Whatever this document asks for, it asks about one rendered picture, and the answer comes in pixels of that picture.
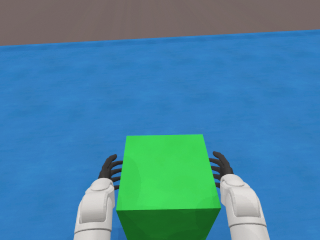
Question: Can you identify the left robot hand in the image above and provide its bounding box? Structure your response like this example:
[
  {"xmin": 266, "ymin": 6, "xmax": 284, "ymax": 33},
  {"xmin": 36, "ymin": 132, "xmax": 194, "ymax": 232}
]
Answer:
[{"xmin": 98, "ymin": 154, "xmax": 123, "ymax": 190}]

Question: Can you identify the right robot hand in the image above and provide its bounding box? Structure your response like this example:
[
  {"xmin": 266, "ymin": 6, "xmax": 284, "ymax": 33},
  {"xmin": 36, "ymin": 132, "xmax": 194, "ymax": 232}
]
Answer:
[{"xmin": 209, "ymin": 151, "xmax": 234, "ymax": 188}]

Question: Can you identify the robot right forearm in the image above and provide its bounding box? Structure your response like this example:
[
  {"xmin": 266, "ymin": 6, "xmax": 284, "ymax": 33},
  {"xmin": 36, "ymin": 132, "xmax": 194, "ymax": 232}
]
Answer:
[{"xmin": 220, "ymin": 174, "xmax": 270, "ymax": 240}]

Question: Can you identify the robot left forearm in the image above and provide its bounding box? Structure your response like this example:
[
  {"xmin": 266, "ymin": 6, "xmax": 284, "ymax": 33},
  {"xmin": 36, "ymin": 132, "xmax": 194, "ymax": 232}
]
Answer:
[{"xmin": 73, "ymin": 178, "xmax": 115, "ymax": 240}]

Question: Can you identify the carton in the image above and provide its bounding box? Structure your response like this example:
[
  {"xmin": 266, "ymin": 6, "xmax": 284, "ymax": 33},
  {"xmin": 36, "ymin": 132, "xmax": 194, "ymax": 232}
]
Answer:
[{"xmin": 116, "ymin": 134, "xmax": 221, "ymax": 240}]

